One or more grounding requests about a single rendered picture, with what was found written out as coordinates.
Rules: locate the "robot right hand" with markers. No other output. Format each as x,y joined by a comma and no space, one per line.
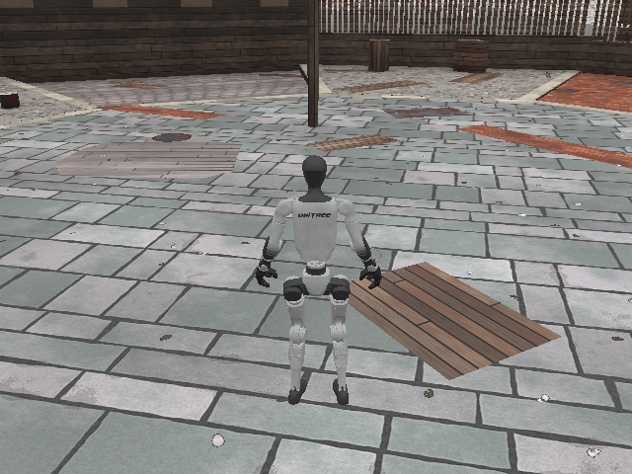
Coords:
376,275

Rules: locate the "robot left foot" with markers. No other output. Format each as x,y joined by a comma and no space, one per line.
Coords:
294,396

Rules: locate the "robot left forearm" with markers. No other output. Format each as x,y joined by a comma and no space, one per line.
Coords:
266,258

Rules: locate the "robot left upper arm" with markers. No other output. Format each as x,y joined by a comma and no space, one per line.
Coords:
283,209

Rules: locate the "robot right upper arm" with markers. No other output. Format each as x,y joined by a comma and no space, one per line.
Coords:
345,207

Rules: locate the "robot right thigh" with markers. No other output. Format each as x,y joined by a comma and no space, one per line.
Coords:
339,297

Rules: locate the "robot right forearm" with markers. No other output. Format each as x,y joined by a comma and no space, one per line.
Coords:
367,258

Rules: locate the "robot left hand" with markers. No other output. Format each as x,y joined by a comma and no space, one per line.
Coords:
259,276

